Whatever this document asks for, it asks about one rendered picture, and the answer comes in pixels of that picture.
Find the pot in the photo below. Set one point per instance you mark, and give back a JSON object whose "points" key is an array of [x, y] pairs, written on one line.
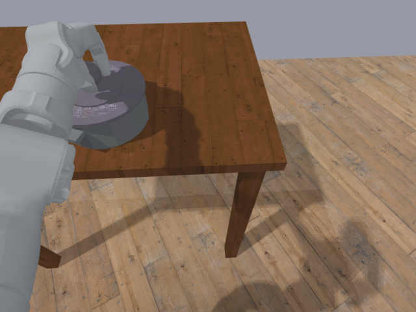
{"points": [[112, 134]]}

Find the left robot upper arm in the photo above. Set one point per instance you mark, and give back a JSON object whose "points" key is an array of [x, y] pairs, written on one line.
{"points": [[35, 170]]}

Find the table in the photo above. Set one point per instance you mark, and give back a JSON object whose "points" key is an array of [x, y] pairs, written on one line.
{"points": [[209, 111]]}

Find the robot left hand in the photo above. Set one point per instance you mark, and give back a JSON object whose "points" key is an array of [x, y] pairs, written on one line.
{"points": [[92, 42]]}

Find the knob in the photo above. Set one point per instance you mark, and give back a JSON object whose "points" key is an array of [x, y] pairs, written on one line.
{"points": [[94, 71]]}

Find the robot left forearm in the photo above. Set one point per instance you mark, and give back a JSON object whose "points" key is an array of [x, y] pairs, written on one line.
{"points": [[46, 88]]}

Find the lid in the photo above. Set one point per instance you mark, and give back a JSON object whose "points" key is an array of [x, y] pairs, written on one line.
{"points": [[118, 94]]}

